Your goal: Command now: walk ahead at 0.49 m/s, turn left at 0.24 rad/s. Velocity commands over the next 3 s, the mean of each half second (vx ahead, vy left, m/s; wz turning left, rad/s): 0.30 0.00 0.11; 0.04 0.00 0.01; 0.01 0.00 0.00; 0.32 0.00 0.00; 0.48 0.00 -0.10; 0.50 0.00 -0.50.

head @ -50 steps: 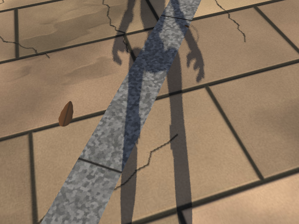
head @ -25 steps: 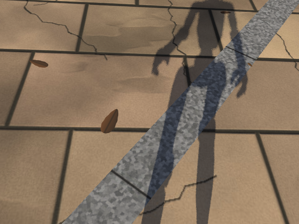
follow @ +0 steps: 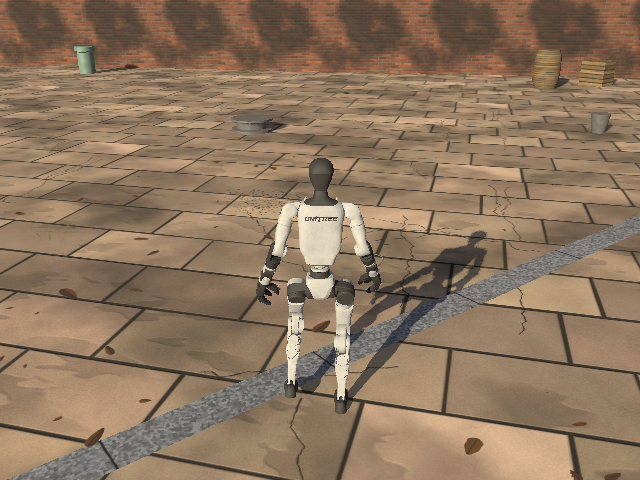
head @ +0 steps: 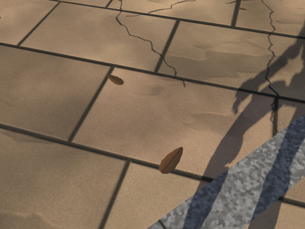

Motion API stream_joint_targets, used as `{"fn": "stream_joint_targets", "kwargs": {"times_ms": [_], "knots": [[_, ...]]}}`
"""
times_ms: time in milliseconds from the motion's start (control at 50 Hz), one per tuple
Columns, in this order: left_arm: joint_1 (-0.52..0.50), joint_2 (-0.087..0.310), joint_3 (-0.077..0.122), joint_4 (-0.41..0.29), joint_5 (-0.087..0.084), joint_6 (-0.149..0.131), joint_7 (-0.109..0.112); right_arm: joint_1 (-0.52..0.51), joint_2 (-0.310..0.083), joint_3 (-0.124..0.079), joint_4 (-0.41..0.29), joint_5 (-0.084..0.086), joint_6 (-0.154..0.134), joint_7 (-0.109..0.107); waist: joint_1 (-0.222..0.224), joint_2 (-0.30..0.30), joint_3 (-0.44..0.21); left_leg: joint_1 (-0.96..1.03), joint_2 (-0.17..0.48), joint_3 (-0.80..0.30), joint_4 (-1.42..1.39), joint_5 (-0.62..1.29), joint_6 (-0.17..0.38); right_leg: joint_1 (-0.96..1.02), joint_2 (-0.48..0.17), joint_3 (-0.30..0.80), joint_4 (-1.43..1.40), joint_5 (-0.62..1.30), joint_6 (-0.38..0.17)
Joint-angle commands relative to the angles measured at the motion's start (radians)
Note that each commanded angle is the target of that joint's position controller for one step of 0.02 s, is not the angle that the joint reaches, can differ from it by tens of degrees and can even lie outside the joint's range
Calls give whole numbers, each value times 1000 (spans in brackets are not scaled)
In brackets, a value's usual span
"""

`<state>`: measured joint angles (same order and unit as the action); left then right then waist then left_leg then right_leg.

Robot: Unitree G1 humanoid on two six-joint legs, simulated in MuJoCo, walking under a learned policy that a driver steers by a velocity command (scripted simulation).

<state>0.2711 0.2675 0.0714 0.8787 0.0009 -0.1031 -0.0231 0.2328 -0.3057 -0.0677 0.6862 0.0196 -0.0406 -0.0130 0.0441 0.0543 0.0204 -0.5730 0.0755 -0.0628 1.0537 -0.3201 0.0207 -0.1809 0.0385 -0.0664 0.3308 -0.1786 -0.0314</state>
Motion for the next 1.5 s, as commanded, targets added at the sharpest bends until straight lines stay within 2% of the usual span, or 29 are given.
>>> {"fn": "stream_joint_targets", "kwargs": {"times_ms": [20,80,120,160,200,220,240,260,280,300,320,340,360,400,440,500,560,580,600,620,640,660,680,760,980,1180,1460,1480,1500], "knots": [[-60,156,29,-55,-12,-19,6,-19,-24,5,-78,-14,-17,9,-31,-112,11,-88,62,-19,-146,118,-12,38,-286,235,-219,90,-210],[-36,179,30,-44,-20,-8,8,-110,-14,17,-95,-8,-31,24,0,-109,25,-22,38,33,-331,258,-17,26,-246,138,-215,156,-178],[13,194,30,-25,-28,1,6,-172,-19,18,-113,-1,-33,32,26,-110,29,6,19,56,-405,297,-17,56,-253,122,-200,166,-165],[41,201,28,-6,-29,17,9,-210,-30,14,-133,-4,-36,39,28,-119,40,23,-5,61,-471,295,-2,111,-269,118,-147,294,-141],[40,214,29,6,-30,35,15,-170,-56,0,-128,-13,-40,44,-13,-135,-4,116,-41,74,-535,286,26,164,-267,99,-35,475,-102],[24,212,26,3,-31,40,19,-81,-79,-15,-98,-23,-40,42,-66,-131,-61,253,-74,98,-581,341,47,154,-237,73,73,588,-75],[33,182,15,1,-23,39,21,23,-121,-33,-65,-31,-38,35,-114,-111,-130,429,-66,94,-602,467,72,95,-187,40,223,580,-36],[37,119,-12,-32,14,35,24,153,-201,-49,-50,-52,-31,20,-149,36,-272,700,144,-122,-537,848,133,-91,-115,-3,516,203,21],[210,39,-42,-7,10,29,15,133,-234,-43,-56,-57,-21,24,-69,260,-420,917,382,-453,-561,982,325,-343,-1,60,827,-488,74],[182,153,-13,23,-12,35,13,133,-157,-30,-59,-37,-11,34,-111,125,-436,844,327,-444,-600,871,306,-359,-39,165,908,-490,72],[91,173,-6,-4,-32,40,13,64,-125,-17,-60,-27,-12,37,-99,92,-289,746,278,-311,-618,837,270,-429,-75,141,918,-451,67],[40,148,-10,-9,-26,48,23,-1,-96,-8,-56,-25,-15,38,-75,25,-216,634,229,-240,-645,810,240,-428,-111,127,869,-387,70],[19,142,-8,-9,-14,63,31,-49,-70,1,-55,-28,-17,40,-50,11,-163,517,199,-185,-681,782,222,-381,-135,129,804,-339,75],[59,101,-14,8,-9,91,42,-109,-59,2,-39,-49,-28,41,8,46,-152,349,161,-107,-735,768,215,-212,-140,118,693,-252,89],[58,82,-19,12,0,105,51,-145,-62,0,-23,-54,-33,37,24,60,-152,284,141,-55,-754,740,220,-129,-127,103,555,-217,98],[-5,89,-20,4,7,119,55,-134,-76,-2,15,-44,-22,25,-4,71,-159,275,136,-55,-780,494,210,-63,-115,96,397,-94,90],[-41,93,-17,2,12,125,50,-147,-63,8,45,-35,-6,20,2,54,-102,210,107,-68,-794,89,165,23,-97,78,237,10,58],[-52,94,-17,2,22,124,48,-135,-42,17,58,-33,-3,19,3,39,-76,187,78,-65,-787,-21,129,55,-96,80,168,44,44],[-64,112,-16,-7,30,120,50,-99,-19,27,79,-39,-3,20,-4,5,-51,170,47,-57,-767,-92,83,80,-137,127,106,109,25],[-83,172,-6,-19,23,117,56,-49,-21,25,92,-51,-4,20,-48,-84,-31,162,-14,-19,-716,-133,39,72,-197,178,90,171,-2],[-118,185,1,-2,6,116,55,-11,-13,25,98,-48,2,14,-88,-198,-22,240,-63,45,-702,-64,9,-44,-185,175,76,-46,-31],[-139,130,-9,-3,5,111,50,-52,-35,23,103,-48,9,6,-60,-185,0,315,-65,57,-668,0,-4,-122,-156,170,44,-154,-20],[-146,99,-20,4,13,103,47,-68,-43,18,104,-42,15,-1,-58,-170,-2,345,-60,56,-654,47,1,-141,-147,161,35,-144,1],[-127,105,-23,42,4,81,45,-56,-41,15,136,-39,21,-7,-46,-123,-42,379,-43,45,-641,206,16,-55,-125,131,88,78,24],[-142,102,-26,116,-1,96,51,-62,-44,10,228,-26,37,-15,-40,-53,-53,432,-36,54,-626,337,3,3,-102,107,106,206,10],[-143,93,-27,164,1,104,56,-70,-50,12,297,-25,42,-23,-41,-57,-27,428,-33,57,-642,294,-2,5,-86,93,84,156,14],[-106,77,-33,203,3,105,63,-48,-29,22,371,-25,41,-27,-42,-55,4,401,-38,62,-666,200,-5,-18,-74,84,61,61,20],[-84,68,-35,215,2,106,64,-29,-22,24,384,-24,42,-28,-42,-54,-17,408,-48,73,-669,95,-2,-12,-62,73,60,-41,17],[-76,74,-31,218,-5,108,66,-23,-30,20,388,-18,44,-30,-43,-50,-2,388,-61,79,-661,-74,9,-36,-44,59,75,-203,6]]}}
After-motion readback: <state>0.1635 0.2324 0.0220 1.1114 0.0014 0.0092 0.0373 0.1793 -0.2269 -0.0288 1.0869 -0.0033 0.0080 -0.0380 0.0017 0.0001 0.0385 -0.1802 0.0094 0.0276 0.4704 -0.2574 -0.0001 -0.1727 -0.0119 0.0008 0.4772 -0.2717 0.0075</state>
